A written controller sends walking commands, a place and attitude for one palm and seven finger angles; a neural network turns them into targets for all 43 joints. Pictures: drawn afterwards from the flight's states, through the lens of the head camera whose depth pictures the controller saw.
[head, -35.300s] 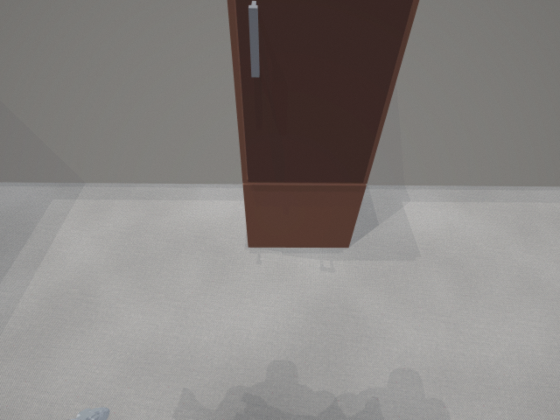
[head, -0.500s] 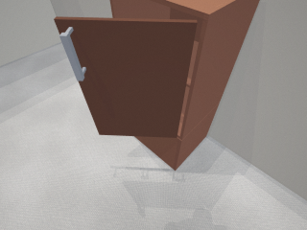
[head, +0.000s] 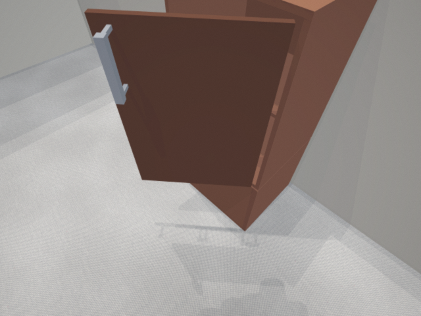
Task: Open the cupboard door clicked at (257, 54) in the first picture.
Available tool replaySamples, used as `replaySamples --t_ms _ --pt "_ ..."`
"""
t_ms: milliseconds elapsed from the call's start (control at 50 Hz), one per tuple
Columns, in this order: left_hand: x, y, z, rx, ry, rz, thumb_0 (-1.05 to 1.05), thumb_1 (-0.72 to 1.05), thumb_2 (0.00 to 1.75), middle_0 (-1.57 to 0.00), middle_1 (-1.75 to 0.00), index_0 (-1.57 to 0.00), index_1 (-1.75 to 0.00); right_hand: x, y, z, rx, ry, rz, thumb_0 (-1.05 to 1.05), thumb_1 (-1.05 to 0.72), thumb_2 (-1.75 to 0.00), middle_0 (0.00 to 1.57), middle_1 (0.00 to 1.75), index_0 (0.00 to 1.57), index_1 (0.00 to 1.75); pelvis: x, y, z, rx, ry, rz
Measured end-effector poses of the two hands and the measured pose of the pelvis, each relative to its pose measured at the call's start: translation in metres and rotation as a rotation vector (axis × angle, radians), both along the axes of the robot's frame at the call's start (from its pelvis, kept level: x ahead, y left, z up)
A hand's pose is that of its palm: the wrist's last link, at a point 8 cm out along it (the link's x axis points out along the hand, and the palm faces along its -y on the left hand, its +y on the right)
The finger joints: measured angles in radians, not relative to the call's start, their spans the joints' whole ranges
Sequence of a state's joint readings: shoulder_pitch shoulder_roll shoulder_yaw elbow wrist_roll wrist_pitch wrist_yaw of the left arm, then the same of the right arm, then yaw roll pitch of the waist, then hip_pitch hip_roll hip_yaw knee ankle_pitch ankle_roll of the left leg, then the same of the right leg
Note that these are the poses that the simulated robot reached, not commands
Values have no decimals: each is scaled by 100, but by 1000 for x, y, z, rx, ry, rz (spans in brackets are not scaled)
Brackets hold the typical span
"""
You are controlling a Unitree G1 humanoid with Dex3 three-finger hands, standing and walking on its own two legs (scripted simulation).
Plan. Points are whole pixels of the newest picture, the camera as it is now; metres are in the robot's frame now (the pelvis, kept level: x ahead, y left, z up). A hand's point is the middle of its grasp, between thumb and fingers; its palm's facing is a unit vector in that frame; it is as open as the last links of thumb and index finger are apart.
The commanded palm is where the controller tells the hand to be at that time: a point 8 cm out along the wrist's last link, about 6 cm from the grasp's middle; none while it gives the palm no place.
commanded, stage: shuffle to correct the standing spot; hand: left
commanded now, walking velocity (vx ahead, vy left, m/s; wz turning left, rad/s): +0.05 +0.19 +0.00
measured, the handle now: (114, 66) +0.56 +0.27 +0.16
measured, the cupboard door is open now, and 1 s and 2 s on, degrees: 41 41 41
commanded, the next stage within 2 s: come to a stop and stand still in 0.14 s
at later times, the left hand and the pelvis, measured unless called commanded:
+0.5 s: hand out of the picture +0.03 +0.28 -0.18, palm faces +0.10 -0.97 -0.22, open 7.4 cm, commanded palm none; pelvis +0.02 +0.08 +0.00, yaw +2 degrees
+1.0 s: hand out of the picture +0.07 +0.22 -0.16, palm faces +0.03 -0.97 -0.23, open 7.3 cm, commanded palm none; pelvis +0.02 +0.04 +0.00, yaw +1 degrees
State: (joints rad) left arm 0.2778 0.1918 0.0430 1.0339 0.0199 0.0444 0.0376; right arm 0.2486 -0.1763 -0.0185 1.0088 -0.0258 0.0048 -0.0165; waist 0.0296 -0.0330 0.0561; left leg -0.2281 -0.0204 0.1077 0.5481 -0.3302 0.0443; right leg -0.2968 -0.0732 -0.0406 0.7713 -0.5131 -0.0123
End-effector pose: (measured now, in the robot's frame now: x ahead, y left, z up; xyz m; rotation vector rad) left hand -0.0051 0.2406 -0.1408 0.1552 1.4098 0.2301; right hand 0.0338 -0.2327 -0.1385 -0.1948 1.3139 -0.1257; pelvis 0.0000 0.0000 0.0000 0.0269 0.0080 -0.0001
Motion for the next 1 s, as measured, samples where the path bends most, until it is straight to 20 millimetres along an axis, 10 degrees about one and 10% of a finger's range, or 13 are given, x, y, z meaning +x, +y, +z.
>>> replaySamples --t_ms 240,400,560,800,1000 --pt "10 20 15 20 -77 26 0 91 89 -20 -30 -20 -30 35 30 -2 49 0 40 1 -92 -90 20 30 20 30 10 27 6 16 5 40" --pt "3 71 -15 -22 8 32 0 90 89 -20 -30 -20 -30 82 71 6 -10 -153 60 1 -91 -90 20 30 20 30 20 72 -10 -11 4 30" --pt "35 88 -1 -31 -48 6 0 91 89 -19 -30 -19 -30 62 93 19 -23 -105 36 0 -93 -90 20 30 20 30 21 82 7 -27 7 29" --pt "66 45 11 -5 -154 -85 0 92 89 -20 -30 -19 -30 -5 49 -7 8 27 -63 0 -91 -90 20 30 20 30 9 57 1 -36 1 13" --pt "69 30 10 -8 -176 -82 0 92 89 -20 -30 -20 -30 -13 53 -7 43 15 -60 1 -91 -90 19 30 20 30 19 44 1 -38 -17 26"
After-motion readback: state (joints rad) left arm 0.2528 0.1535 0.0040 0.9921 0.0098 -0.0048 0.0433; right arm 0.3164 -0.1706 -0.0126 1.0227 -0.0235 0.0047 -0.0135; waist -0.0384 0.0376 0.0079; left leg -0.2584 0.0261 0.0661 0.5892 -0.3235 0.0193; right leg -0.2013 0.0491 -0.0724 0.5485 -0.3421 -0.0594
